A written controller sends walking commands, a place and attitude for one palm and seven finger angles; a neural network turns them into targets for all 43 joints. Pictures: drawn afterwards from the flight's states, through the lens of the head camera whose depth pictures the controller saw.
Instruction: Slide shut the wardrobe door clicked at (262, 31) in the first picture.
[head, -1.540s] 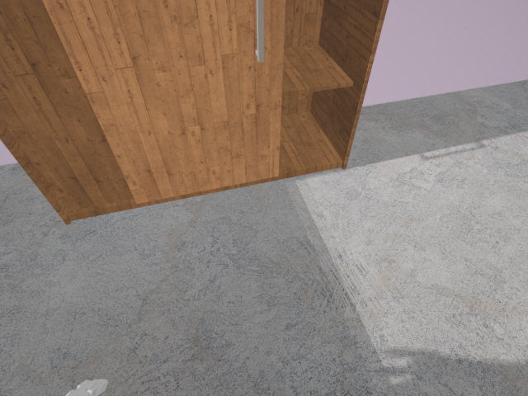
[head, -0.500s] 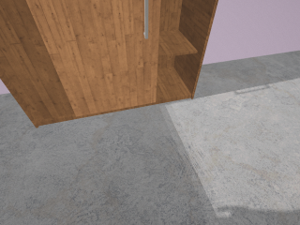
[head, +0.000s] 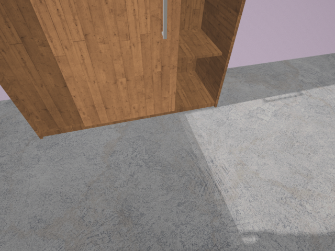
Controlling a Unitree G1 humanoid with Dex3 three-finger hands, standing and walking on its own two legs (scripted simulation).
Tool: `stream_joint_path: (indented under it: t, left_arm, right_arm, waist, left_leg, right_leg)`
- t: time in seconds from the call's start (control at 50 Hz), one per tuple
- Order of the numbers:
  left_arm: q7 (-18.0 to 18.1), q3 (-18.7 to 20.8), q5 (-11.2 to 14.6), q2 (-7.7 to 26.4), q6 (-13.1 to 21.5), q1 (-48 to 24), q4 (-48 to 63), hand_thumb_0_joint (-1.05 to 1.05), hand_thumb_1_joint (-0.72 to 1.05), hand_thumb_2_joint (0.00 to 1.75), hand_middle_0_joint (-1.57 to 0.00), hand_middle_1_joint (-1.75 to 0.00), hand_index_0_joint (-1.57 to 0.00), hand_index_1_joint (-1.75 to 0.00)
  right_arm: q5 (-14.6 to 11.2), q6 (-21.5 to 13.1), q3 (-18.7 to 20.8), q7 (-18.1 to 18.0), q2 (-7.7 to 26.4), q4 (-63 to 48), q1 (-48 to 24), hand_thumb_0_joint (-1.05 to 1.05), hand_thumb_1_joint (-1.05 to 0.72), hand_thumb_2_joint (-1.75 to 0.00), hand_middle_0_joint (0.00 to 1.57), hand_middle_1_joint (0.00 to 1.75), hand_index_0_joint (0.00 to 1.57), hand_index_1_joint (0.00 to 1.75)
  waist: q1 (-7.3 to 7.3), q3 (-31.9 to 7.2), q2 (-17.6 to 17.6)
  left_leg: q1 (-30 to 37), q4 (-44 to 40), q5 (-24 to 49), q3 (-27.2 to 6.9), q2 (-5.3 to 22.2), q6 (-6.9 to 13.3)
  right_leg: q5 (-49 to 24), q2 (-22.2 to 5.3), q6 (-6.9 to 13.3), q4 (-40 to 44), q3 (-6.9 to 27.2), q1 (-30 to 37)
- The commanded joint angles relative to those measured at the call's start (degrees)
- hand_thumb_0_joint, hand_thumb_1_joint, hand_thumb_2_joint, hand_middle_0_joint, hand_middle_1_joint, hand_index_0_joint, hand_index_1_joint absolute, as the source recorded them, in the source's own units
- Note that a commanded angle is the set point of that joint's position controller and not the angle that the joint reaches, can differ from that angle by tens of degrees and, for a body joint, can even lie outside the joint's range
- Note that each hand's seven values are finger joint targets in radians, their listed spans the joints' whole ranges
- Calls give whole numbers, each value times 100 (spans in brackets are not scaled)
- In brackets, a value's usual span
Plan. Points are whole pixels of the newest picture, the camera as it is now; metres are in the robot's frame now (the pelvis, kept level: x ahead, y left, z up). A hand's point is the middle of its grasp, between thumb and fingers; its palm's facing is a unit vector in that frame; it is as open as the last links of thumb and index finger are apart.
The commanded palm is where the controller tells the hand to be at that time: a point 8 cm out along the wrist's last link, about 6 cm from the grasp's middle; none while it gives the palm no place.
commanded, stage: walk to a spot facing it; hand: left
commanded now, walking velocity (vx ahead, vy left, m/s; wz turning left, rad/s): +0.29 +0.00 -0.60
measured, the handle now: (163, 7) +1.23 +0.10 +0.09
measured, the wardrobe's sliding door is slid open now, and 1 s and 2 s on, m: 0.38 0.38 0.38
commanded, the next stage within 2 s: turn to face it in 1.92 s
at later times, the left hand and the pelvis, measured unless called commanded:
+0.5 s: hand out of the picture +0.08 +0.15 -0.17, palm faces -0.11 -0.98 -0.19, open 7.4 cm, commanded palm none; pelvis +0.09 -0.03 -0.01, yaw -11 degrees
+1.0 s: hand (134, 158) +0.46 +0.15 -0.17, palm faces -0.39 -0.89 -0.21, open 7.4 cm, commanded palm none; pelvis +0.30 -0.01 -0.01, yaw -29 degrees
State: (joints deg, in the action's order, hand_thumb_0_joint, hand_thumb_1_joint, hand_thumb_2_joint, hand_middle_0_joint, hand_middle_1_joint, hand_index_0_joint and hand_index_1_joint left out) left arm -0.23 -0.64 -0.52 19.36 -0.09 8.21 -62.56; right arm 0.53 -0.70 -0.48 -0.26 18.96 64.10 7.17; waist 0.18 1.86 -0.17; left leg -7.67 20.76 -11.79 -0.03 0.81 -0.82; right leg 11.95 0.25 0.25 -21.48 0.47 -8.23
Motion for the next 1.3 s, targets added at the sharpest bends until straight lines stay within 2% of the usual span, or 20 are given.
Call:
stream_joint_path:
  t: [0.0,0.16,0.22,0.28,0.3,0.32,0.34,0.4,0.46,0.64,0.7,0.72,0.74,0.76,0.82,0.9,1.14,1.24,1.26,1.28]
  left_arm:
    - [105,169,1,844,111,-59,293,0,90,90,-20,-30,-20,-30]
    - [-98,320,-88,371,-73,521,756,0,90,90,-20,-30,-20,-30]
    - [-176,373,-79,25,28,377,1029,0,90,90,-20,-30,-20,-30]
    - [-216,451,-89,-157,119,1235,842,0,90,90,-20,-30,-20,-30]
    - [-175,540,-124,205,195,1946,601,0,90,90,-20,-30,-20,-30]
    - [-55,692,-100,878,276,2711,427,0,90,90,-20,-30,-20,-30]
    - [69,647,-9,717,296,2891,379,0,90,90,-20,-30,-20,-30]
    - [101,509,-85,235,334,2134,561,0,90,90,-20,-30,-20,-30]
    - [96,510,-92,140,400,1984,566,0,90,90,-20,-30,-20,-30]
    - [147,560,-126,75,383,2037,456,0,90,90,-20,-30,-20,-30]
    - [139,641,-75,167,371,1695,562,0,90,90,-20,-30,-20,-30]
    - [108,637,-37,5,374,1744,613,0,90,90,-20,-30,-20,-30]
    - [34,632,35,-372,336,1953,701,0,90,90,-20,-30,-20,-30]
    - [-2,608,19,-440,376,1737,903,0,90,90,-20,-30,-20,-30]
    - [-140,639,-123,-399,223,1103,941,0,90,90,-20,-30,-20,-30]
    - [-244,626,-154,-627,-67,1217,945,0,90,90,-20,-30,-20,-30]
    - [-333,483,-140,-658,-53,-983,1703,0,90,90,-20,-30,-20,-30]
    - [-274,552,-139,-304,99,53,1423,0,90,90,-20,-30,-20,-30]
    - [-236,666,-150,66,182,1046,1140,0,90,90,-20,-30,-20,-30]
    - [-148,842,-125,834,255,1736,998,0,90,90,-20,-30,-20,-30]
  right_arm:
    - [9,-102,137,-60,856,-298,-172,0,-90,-90,20,30,20,30]
    - [77,-9,369,-63,852,-585,651,0,-90,-90,20,30,20,30]
    - [64,-143,498,-78,888,-674,844,0,-90,-90,20,30,20,30]
    - [74,-172,486,-86,661,-758,503,0,-90,-90,20,30,20,30]
    - [35,-170,422,-49,376,-884,451,0,-90,-90,20,30,20,30]
    - [3,-225,307,15,-53,-1272,63,0,-90,-90,20,30,20,30]
    - [36,-266,346,-15,198,-1419,-410,0,-90,-90,20,30,20,30]
    - [75,-262,372,29,-74,-1313,-386,0,-90,-90,20,30,20,30]
    - [55,-161,413,87,-307,-1229,-73,0,-90,-90,20,30,20,30]
    - [6,-249,416,176,-504,-1721,-797,0,-90,-90,20,30,20,30]
    - [29,-332,479,37,-241,-1390,369,0,-90,-90,20,30,20,30]
    - [64,-357,559,-65,115,-1134,1257,0,-90,-90,20,30,20,30]
    - [145,-366,737,-111,878,-981,2057,0,-90,-90,20,30,20,30]
    - [103,-321,684,-86,956,-963,2234,0,-90,-90,20,30,20,30]
    - [77,-385,455,-80,-83,-1193,883,0,-90,-90,20,30,20,30]
    - [67,-497,417,-114,-286,-1112,743,0,-90,-90,20,30,20,30]
    - [126,-434,461,-63,-10,-720,1924,0,-90,-90,20,30,20,30]
    - [109,-347,518,-37,311,-814,1848,0,-90,-90,20,30,20,30]
    - [53,-331,492,13,305,-909,1702,0,-90,-90,20,30,20,30]
    - [-41,-329,403,60,-122,-1138,1840,0,-90,-90,20,30,20,30]
  waist:
    - [1,-444,23]
    - [-89,596,544]
    - [-151,436,1046]
    - [347,119,571]
    - [606,-93,-582]
    - [840,-155,-2340]
    - [919,26,-1505]
    - [379,439,-165]
    - [150,200,-434]
    - [291,288,-852]
    - [-279,-204,-691]
    - [-591,-755,-341]
    - [-779,-1493,1374]
    - [-689,-1352,1545]
    - [-142,193,995]
    - [213,200,800]
    - [-405,477,569]
    - [165,-355,548]
    - [677,-975,251]
    - [821,-1819,-970]
  left_leg:
    - [182,-245,742,-433,624,185]
    - [-189,-454,-2610,-983,1236,618]
    - [254,-605,-1330,-1170,2001,1089]
    - [-502,924,-172,-5,1589,643]
    - [-1643,2669,-422,709,945,244]
    - [-3491,4427,-2254,1033,145,-88]
    - [-3738,4770,-2007,176,404,-11]
    - [-3587,4737,-1093,72,732,-144]
    - [-3135,4186,-566,271,650,-255]
    - [-2294,2151,-69,510,322,-131]
    - [-307,991,191,670,-5,22]
    - [1284,881,352,306,428,144]
    - [2425,651,292,-1825,2231,662]
    - [1962,-296,-140,-3020,3028,1098]
    - [-342,-1005,-1726,-1614,2374,746]
    - [-864,-1036,-533,94,1944,661]
    - [759,-688,1579,1316,2062,719]
    - [864,1584,4316,1959,1952,405]
    - [-164,3040,3574,2052,1806,139]
    - [-2307,4887,-1119,1878,919,-216]
  right_leg:
    - [-680,-681,108,316,584,23]
    - [1822,86,212,-1019,515,-1755]
    - [1631,-74,56,-2232,-167,-2167]
    - [910,-93,108,-1095,-432,-543]
    - [873,-531,364,-143,549,743]
    - [305,-2125,1064,836,3366,1569]
    - [-436,-2174,1294,841,3641,1392]
    - [-769,-1818,1444,685,2580,639]
    - [-1249,-1387,1207,717,1703,329]
    - [-1979,-1056,862,482,1429,330]
    - [-2974,-706,659,-784,1185,-85]
    - [-2436,-479,512,-1919,1080,-869]
    - [630,310,224,-3924,326,-2040]
    - [2128,395,189,-5243,275,-2630]
    - [854,-464,145,-5775,202,-2893]
    - [155,-698,-10,-5190,3,-2663]
    - [-271,-598,-12,-2194,-654,-2937]
    - [376,143,446,-1223,-1206,-833]
    - [-184,-48,600,-914,-903,963]
    - [-900,-1824,1249,-692,1815,2867]
